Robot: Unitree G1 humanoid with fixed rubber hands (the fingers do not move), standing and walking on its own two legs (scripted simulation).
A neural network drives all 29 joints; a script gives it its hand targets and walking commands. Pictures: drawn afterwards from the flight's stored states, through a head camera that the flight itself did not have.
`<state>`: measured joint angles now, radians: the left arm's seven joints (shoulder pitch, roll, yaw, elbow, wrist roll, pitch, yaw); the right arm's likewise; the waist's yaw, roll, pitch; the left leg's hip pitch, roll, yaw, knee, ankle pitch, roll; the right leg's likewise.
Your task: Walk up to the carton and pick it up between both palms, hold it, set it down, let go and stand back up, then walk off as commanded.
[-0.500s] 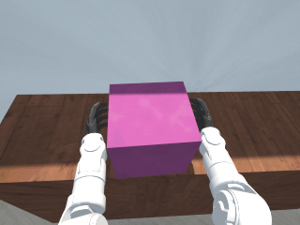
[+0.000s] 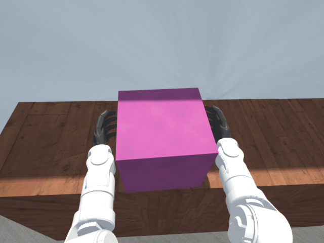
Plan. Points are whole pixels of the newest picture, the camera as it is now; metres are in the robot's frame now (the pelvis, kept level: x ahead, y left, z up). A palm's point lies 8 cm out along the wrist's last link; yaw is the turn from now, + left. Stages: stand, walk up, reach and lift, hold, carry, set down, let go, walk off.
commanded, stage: set down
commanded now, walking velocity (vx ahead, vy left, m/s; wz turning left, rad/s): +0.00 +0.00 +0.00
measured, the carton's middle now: (161, 141) +0.40 +0.04 +0.01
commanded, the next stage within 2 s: none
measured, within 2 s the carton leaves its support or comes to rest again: neither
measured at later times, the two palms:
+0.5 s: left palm (97, 142) +0.37 +0.22 +0.02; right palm (215, 126) +0.45 -0.11 +0.03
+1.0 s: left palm (89, 146) +0.35 +0.23 +0.02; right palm (231, 129) +0.44 -0.15 +0.03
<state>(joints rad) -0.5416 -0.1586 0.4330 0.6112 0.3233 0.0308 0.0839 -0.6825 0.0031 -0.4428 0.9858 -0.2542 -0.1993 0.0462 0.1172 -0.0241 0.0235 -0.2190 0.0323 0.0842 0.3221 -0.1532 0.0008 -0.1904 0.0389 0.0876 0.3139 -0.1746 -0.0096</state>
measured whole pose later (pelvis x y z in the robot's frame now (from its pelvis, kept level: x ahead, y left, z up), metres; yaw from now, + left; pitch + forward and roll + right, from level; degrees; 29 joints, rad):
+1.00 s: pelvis +0.00 +0.01 -0.01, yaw +0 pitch +14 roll -1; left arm -0.59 0.02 0.27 0.89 0.02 -0.17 0.16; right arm -0.82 -0.32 0.02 1.26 0.27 -0.24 0.05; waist 0.16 0.01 -0.11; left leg -0.50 0.04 0.08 0.42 -0.14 0.00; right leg -0.43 0.04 0.09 0.32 -0.15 0.00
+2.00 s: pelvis -0.03 +0.01 -0.01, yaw +0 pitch +11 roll -1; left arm -0.17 0.03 0.11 0.38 -0.06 0.03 0.19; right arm -0.29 -0.42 0.03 0.73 0.34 -0.17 0.19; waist 0.10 0.01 -0.11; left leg -0.46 0.05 0.08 0.39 -0.11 0.00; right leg -0.41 0.05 0.09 0.33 -0.11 0.00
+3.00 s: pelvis -0.03 +0.00 +0.00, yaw +0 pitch +3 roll +0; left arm 0.34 0.11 0.03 0.06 -0.08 0.06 0.17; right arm 0.30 -0.33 0.03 0.29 0.33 -0.14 0.17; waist 0.05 -0.01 -0.07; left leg -0.27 0.04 0.08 0.34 -0.12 0.00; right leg -0.25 0.05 0.08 0.33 -0.14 -0.02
